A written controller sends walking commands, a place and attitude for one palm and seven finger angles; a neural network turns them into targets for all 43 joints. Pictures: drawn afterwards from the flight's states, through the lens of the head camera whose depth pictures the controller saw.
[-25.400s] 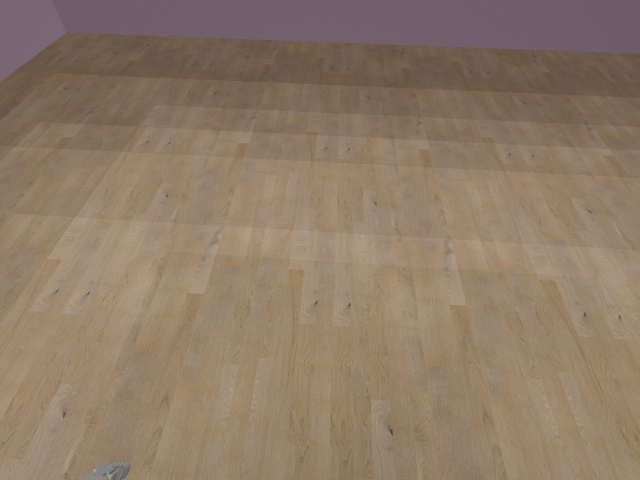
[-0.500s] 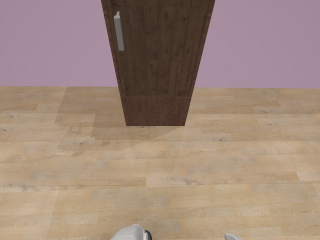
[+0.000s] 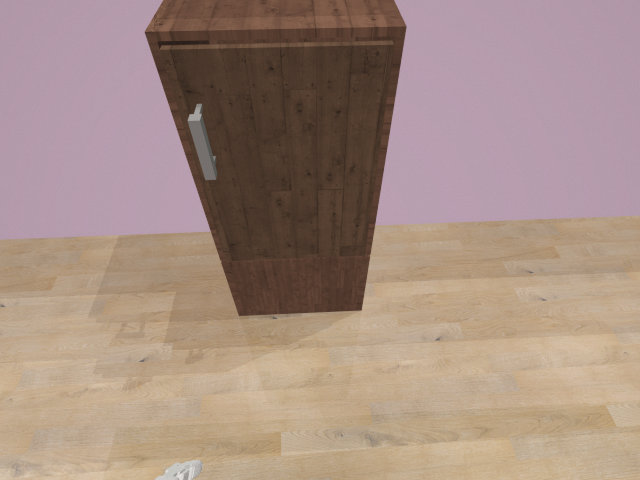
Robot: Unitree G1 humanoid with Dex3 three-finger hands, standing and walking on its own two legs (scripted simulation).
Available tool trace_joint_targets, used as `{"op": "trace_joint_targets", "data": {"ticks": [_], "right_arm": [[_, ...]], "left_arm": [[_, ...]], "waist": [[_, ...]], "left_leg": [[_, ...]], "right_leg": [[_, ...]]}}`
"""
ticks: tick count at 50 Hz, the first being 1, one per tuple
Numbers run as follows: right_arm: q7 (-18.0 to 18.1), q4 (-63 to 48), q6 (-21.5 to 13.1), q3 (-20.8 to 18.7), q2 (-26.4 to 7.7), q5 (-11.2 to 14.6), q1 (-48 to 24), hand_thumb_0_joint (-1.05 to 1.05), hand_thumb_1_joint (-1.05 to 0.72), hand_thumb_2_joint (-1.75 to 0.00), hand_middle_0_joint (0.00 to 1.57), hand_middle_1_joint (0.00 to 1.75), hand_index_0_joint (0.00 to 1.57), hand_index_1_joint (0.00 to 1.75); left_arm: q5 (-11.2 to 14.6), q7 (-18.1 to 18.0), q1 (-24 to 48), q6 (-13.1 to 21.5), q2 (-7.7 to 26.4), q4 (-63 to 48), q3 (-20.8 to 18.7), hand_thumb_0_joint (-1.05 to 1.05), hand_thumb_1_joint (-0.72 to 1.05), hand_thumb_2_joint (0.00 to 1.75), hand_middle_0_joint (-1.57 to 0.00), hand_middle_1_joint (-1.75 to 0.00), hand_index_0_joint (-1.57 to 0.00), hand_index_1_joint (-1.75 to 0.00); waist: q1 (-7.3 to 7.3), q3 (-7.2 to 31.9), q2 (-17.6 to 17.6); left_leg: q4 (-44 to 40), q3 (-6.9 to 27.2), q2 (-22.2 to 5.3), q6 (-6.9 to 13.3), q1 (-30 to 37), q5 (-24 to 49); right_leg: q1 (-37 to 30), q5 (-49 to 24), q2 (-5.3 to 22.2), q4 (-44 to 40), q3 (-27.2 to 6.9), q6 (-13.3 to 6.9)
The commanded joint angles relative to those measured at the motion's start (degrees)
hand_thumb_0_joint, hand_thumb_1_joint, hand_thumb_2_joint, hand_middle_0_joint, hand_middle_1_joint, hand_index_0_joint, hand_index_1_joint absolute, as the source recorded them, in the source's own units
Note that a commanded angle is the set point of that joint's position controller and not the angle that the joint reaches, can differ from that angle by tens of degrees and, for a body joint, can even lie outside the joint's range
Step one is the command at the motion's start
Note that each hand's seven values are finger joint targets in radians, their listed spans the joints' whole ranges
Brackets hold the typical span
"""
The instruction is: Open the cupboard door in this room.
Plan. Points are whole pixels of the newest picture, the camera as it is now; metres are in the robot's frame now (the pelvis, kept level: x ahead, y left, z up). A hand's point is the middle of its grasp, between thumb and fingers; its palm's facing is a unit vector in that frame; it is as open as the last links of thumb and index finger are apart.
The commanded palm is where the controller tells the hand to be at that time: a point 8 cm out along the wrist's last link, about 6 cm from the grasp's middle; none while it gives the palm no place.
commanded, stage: take the last steps up to it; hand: left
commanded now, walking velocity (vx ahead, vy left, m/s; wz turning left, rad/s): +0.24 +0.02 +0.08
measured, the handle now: (205, 142) +0.71 +0.23 +0.01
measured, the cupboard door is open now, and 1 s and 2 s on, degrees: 0 0 0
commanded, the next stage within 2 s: come to a stop and stand still in 0.26 s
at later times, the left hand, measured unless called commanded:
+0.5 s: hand out of the picture +0.10 +0.22 -0.18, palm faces +0.10 -0.98 -0.15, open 7.3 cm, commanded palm none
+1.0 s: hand (204, 439) +0.21 +0.18 -0.15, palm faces +0.06 -0.96 -0.28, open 7.3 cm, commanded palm none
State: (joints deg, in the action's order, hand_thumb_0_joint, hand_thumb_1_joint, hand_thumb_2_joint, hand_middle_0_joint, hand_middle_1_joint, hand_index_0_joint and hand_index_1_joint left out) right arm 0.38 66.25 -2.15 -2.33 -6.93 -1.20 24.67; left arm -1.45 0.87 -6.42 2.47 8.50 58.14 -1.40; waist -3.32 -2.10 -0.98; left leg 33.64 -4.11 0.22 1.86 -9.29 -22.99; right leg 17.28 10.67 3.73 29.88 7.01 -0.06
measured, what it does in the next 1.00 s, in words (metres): walks ahead: left foot, then right foot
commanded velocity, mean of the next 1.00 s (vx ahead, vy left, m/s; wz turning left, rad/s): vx -0.02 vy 0.03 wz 0.00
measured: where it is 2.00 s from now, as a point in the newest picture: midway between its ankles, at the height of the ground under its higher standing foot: outside the picture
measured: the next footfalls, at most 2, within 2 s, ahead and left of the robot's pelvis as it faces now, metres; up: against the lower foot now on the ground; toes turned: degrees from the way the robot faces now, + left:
left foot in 0.34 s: +0.21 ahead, +0.14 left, +0.00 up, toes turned +11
right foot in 0.80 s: +0.23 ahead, -0.11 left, +0.00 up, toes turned -4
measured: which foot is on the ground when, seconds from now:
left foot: up 0.00-0.32, down 0.34-0.80, up 0.82-1.00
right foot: down 0.00-0.34, up 0.36-0.78, down 0.80-1.00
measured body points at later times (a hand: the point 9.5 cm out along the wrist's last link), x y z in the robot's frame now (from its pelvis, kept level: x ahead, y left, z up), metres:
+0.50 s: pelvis +0.14 +0.05 +0.01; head +0.18 +0.08 +0.45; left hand +0.09 +0.27 -0.16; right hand +0.24 -0.18 -0.13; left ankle +0.17 +0.14 -0.73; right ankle +0.11 -0.09 -0.68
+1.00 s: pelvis +0.14 -0.02 +0.01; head +0.18 -0.05 +0.45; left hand +0.21 +0.23 -0.13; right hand +0.19 -0.26 -0.17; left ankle +0.09 +0.13 -0.66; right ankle +0.19 -0.11 -0.73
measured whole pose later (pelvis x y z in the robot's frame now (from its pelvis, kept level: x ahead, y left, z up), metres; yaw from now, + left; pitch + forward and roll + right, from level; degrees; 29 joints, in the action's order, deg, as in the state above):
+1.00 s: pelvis +0.14 -0.02 +0.01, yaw +2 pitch -1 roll +2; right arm -0.1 60.1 4.1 -4.4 -13.1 -1.2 10.3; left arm -1.1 -1.2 -9.4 -0.7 8.9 56.2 -1.4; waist 0.1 -5.6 -2.9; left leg 61.2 0.5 0.3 -2.4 -23.3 -23.6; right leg 17.2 12.3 2.9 30.4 5.1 -2.4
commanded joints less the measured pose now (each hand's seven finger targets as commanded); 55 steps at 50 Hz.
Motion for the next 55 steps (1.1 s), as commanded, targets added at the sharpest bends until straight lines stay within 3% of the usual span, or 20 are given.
{"op": "trace_joint_targets", "data": {"ticks": [1,3,6,12,15,16,17,18,20,22,26,32,36,38,39,40,41,42,47,55], "right_arm": [[0.1,-6.7,-0.9,-1.2,-6.0,0.4,-6.5,0.0,-0.9,-0.9,0.2,0.3,0.2,0.3],[-0.5,-6.7,-0.2,-1.4,-4.4,0.1,-8.1,0.0,-0.9,-0.9,0.2,0.3,0.2,0.3],[-1.1,-6.2,0.8,-1.3,-1.9,-0.2,-5.3,0.0,-0.9,-0.9,0.2,0.3,0.2,0.3],[-1.9,-8.8,0.2,-0.8,-3.0,0.2,-11.0,0.0,-0.9,-0.9,0.2,0.3,0.2,0.3],[-1.6,-7.0,-0.5,-1.2,-6.1,-0.1,-5.6,0.0,-0.9,-0.9,0.2,0.3,0.2,0.3],[-1.1,-5.7,-0.9,-1.9,-10.3,-0.3,-0.4,0.0,-0.9,-0.9,0.2,0.3,0.2,0.3],[-0.4,-5.2,-1.1,-3.2,-16.1,-0.8,4.0,0.0,-0.9,-0.9,0.2,0.3,0.2,0.3],[0.2,-4.4,-0.6,-3.1,-17.3,-0.4,4.9,0.0,-0.9,-0.9,0.2,0.3,0.2,0.3],[1.1,-6.8,-0.3,-1.6,-12.5,0.0,-5.5,0.0,-0.9,-0.9,0.2,0.3,0.2,0.3],[1.8,-7.3,-1.0,-0.1,-9.6,0.1,-11.1,0.0,-0.9,-0.9,0.2,0.3,0.2,0.3],[2.5,-6.2,0.2,-1.3,-11.8,0.8,-11.4,0.0,-0.9,-0.9,0.2,0.3,0.2,0.3],[2.4,-8.3,1.9,-3.4,-12.1,-0.2,-15.1,0.0,-0.9,-0.9,0.2,0.3,0.2,0.3],[1.6,-9.2,2.6,-3.9,-12.6,-0.5,-16.6,0.0,-0.9,-0.9,0.2,0.3,0.2,0.3],[1.2,-9.3,3.0,-4.1,-12.4,-0.1,-16.5,0.0,-0.9,-0.9,0.2,0.3,0.2,0.3],[0.8,-9.3,3.1,-3.9,-10.2,0.3,-14.8,0.0,-0.9,-0.9,0.2,0.3,0.2,0.3],[0.4,-10.0,3.1,-3.0,-5.9,0.7,-11.6,0.0,-0.9,-0.9,0.2,0.3,0.2,0.3],[0.6,-10.6,4.2,-2.7,-6.4,1.0,-13.3,0.0,-0.9,-0.9,0.2,0.3,0.2,0.3],[0.8,-10.4,5.2,-2.7,-6.5,0.7,-13.1,0.0,-0.9,-0.9,0.2,0.3,0.2,0.3],[-0.1,-8.5,5.3,-2.7,-9.2,0.2,-11.1,0.0,-0.9,-0.9,0.2,0.3,0.2,0.3],[-0.7,-9.3,4.6,-1.8,-8.4,0.3,-11.0,0.0,-0.9,-0.9,0.2,0.3,0.2,0.3]], "left_arm": [[0.6,-1.9,-18.7,1.2,12.1,2.9,-3.5,0.0,0.9,0.9,-0.2,-0.3,-0.2,-0.3],[0.4,-2.1,-14.5,1.1,7.9,1.9,-2.6,0.0,0.9,0.9,-0.2,-0.3,-0.2,-0.3],[-0.1,-2.3,-12.4,1.8,5.8,1.1,-2.3,0.0,0.9,0.9,-0.2,-0.3,-0.2,-0.3],[-0.1,-1.7,-13.1,1.6,9.4,3.0,-2.4,0.0,0.9,0.9,-0.2,-0.3,-0.2,-0.3],[0.3,-1.6,-12.4,0.6,9.1,3.5,-2.3,0.0,0.9,0.9,-0.2,-0.3,-0.2,-0.3],[0.4,-1.4,-13.5,0.3,7.5,3.2,-1.8,0.0,0.9,0.9,-0.2,-0.3,-0.2,-0.3],[0.8,-1.0,-15.1,0.2,4.4,2.3,-1.4,0.0,0.9,0.9,-0.2,-0.3,-0.2,-0.3],[0.5,-1.4,-13.7,-0.1,4.9,1.4,-1.0,0.0,0.9,0.9,-0.2,-0.3,-0.2,-0.3],[0.8,-1.6,-11.2,-0.5,4.7,2.8,-0.7,0.0,0.9,0.9,-0.2,-0.3,-0.2,-0.3],[1.0,-1.8,-14.6,-1.2,2.9,5.3,-0.2,0.0,0.9,0.9,-0.2,-0.3,-0.2,-0.3],[0.7,-2.3,-14.4,-3.6,5.1,4.1,-0.9,0.0,0.9,0.9,-0.2,-0.3,-0.2,-0.3],[0.4,-2.4,-10.1,-5.3,5.4,-1.0,-2.7,0.0,0.9,0.9,-0.2,-0.3,-0.2,-0.3],[0.4,-2.3,-9.6,-4.5,5.1,-2.6,-2.5,0.0,0.9,0.9,-0.2,-0.3,-0.2,-0.3],[0.3,-2.3,-12.2,-3.7,6.3,-1.9,-2.6,0.0,0.9,0.9,-0.2,-0.3,-0.2,-0.3],[-0.1,-2.5,-12.8,-3.0,8.9,-1.8,-2.7,0.0,0.9,0.9,-0.2,-0.3,-0.2,-0.3],[-0.8,-2.9,-10.5,-2.2,13.6,-2.7,-3.2,0.0,0.9,0.9,-0.2,-0.3,-0.2,-0.3],[0.0,-2.7,-11.4,-2.2,14.4,-3.5,-2.7,0.0,0.9,0.9,-0.2,-0.3,-0.2,-0.3],[0.1,-2.8,-9.5,-2.0,14.6,-3.4,-3.1,0.0,0.9,0.9,-0.2,-0.3,-0.2,-0.3],[0.5,-3.2,-5.0,-1.9,12.4,-5.1,-3.2,0.0,0.9,0.9,-0.2,-0.3,-0.2,-0.3],[-0.3,-2.6,-8.8,-2.3,13.3,-3.6,-3.8,0.0,0.9,0.9,-0.2,-0.3,-0.2,-0.3]], "waist": [[8.95,1.1,12.1],[6.33,-3.8,4.7],[3.27,-2.6,6.9],[3.86,-2.9,10.7],[0.64,-0.9,5.2],[-1.27,2.3,-3.6],[-2.32,5.9,-16.9],[-2.97,7.1,-19.4],[0.83,0.6,-8.6],[3.73,2.5,-4.5],[3.36,4.7,-4.2],[4.02,2.6,-7.8],[4.42,2.6,-10.0],[5.79,3.8,-7.8],[5.81,4.7,0.0],[4.23,4.1,15.1],[6.03,4.2,13.1],[4.88,5.4,16.2],[4.5,3.8,8.8],[6.71,2.5,11.4]], "left_leg": [[30.5,3.1,-4.3,-0.6,-28.9,-7.9],[30.7,3.9,-6.8,-1.2,-28.2,-0.8],[22.9,1.4,-6.9,-2.5,-21.4,2.8],[5.6,-2.5,-5.0,-2.7,-12.8,8.4],[-4.6,-3.9,-3.6,-2.7,3.0,13.3],[-8.2,2.7,-8.7,-1.2,11.0,14.2],[-14.3,19.2,-21.4,4.2,16.7,17.2],[-18.4,24.3,-25.1,7.5,15.0,16.6],[-17.3,17.7,-23.2,8.9,3.2,31.2],[-15.1,7.5,-19.2,6.8,2.5,49.7],[-13.2,5.1,-19.9,7.2,6.2,59.9],[-11.5,3.6,-19.9,7.4,1.8,51.6],[-9.6,4.3,-18.3,6.0,0.0,44.0],[-5.4,3.2,-15.6,3.2,-2.7,33.4],[0.6,0.4,-11.3,0.0,-4.7,21.3],[9.4,-3.0,-3.3,-3.3,-13.1,-0.6],[16.6,2.5,-1.3,-3.1,-11.0,-12.8],[21.9,5.8,-1.1,-3.1,-11.4,-12.8],[31.4,7.4,-1.8,-4.4,-16.9,0.2],[12.4,3.8,-1.7,-4.1,-12.1,-2.8]], "right_leg": [[-21.3,1.1,22.9,-16.4,-26.7,-12.5],[-13.0,4.3,19.2,-18.4,-18.5,-10.1],[-7.2,-4.2,15.0,-18.2,-8.4,-7.8],[-5.9,-7.1,12.9,-15.4,-4.1,-6.8],[0.2,-1.1,9.5,-6.9,-1.4,-4.1],[4.7,3.1,5.7,4.3,0.6,-2.1],[12.8,19.6,-0.7,18.6,4.5,0.6],[14.9,26.3,-1.2,29.3,-0.6,0.3],[12.9,19.7,3.3,31.6,-5.8,0.4],[6.2,14.9,3.7,24.8,-6.3,2.1],[5.9,12.1,1.6,21.5,-5.0,2.7],[7.9,12.8,0.3,24.8,-7.0,2.0],[1.9,10.7,-0.2,12.3,-4.0,1.2],[-5.4,0.2,0.0,0.6,-2.6,1.4],[-8.6,-10.2,3.7,-6.4,-5.7,1.1],[-11.4,-27.2,15.4,-8.5,-19.1,-3.3],[-5.8,-33.5,20.8,-9.9,-20.3,-8.7],[-4.2,-29.6,19.8,-11.0,-22.1,-10.0],[-7.3,-16.2,15.1,-11.4,-16.6,-8.4],[-8.5,7.9,13.6,-18.1,-19.0,-8.1]]}}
